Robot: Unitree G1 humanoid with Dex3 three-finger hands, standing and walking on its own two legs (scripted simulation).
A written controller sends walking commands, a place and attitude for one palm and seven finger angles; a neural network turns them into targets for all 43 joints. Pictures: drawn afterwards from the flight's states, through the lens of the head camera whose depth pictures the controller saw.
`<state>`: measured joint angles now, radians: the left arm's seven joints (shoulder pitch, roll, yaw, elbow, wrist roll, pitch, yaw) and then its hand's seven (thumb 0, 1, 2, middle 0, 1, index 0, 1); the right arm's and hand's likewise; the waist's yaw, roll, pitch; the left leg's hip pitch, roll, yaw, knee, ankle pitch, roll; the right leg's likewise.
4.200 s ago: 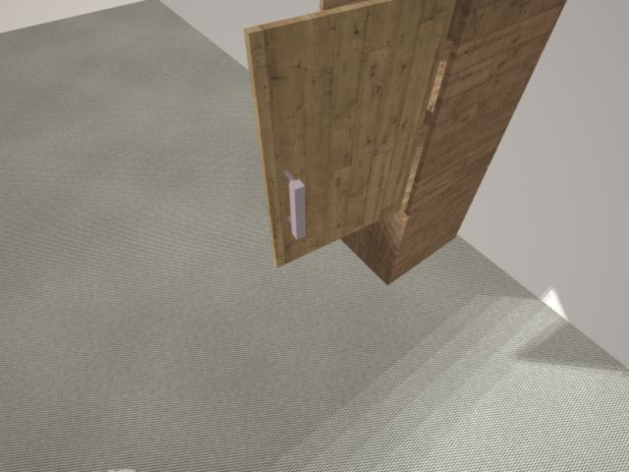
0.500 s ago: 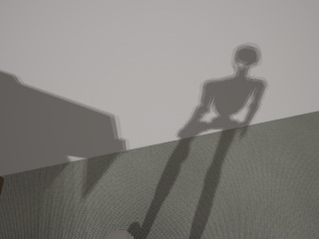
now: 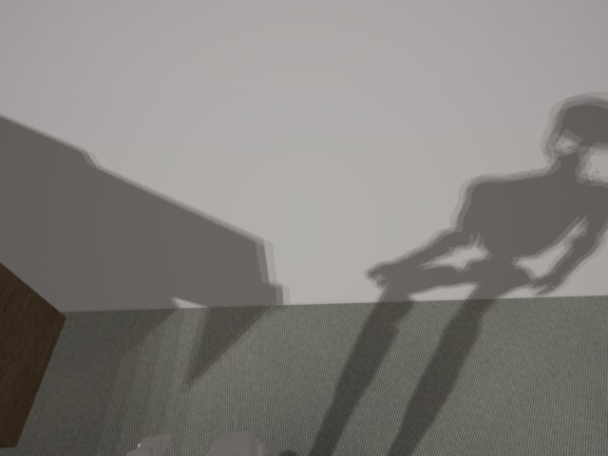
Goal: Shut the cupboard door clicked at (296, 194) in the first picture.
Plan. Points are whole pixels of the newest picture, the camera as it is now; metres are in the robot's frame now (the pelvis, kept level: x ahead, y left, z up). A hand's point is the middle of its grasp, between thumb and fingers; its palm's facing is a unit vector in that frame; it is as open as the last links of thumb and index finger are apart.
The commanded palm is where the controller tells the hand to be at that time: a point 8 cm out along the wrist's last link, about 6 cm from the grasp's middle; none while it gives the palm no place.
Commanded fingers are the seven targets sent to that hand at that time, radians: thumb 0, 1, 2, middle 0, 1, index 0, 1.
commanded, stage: turn to face it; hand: left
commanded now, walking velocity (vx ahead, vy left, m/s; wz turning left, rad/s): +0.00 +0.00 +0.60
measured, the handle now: out of the picture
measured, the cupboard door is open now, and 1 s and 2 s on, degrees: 83 83 83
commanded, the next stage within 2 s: none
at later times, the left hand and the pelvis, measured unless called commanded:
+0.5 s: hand out of the picture +0.08 +0.22 -0.16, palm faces +0.30 -0.90 -0.32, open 7.4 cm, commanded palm none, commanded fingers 0.00 0.90 0.90 -0.20 -0.30 -0.20 -0.30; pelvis +0.04 -0.03 -0.01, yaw +17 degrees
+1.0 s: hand out of the picture -0.02 +0.18 -0.17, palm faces +0.58 -0.77 -0.25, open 7.4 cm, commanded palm none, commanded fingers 0.00 0.90 0.90 -0.20 -0.30 -0.20 -0.30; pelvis +0.04 -0.04 +0.00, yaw +36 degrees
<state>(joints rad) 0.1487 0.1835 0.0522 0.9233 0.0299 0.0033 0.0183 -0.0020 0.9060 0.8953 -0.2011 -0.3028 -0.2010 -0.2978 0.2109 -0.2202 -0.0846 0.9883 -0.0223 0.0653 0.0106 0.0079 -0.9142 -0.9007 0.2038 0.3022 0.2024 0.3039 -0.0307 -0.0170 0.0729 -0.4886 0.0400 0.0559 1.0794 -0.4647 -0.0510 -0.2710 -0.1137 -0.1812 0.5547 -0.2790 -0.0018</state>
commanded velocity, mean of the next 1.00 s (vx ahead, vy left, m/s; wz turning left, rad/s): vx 0.00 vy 0.00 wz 0.60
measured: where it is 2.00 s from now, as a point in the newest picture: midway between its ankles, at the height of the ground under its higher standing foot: outside the picture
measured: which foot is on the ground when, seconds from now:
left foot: up 0.00-0.16, down 0.18-0.50, up 0.52-0.82, down 0.84-1.00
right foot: down 0.00-0.16, up 0.18-0.48, down 0.50-0.84, up 0.86-1.00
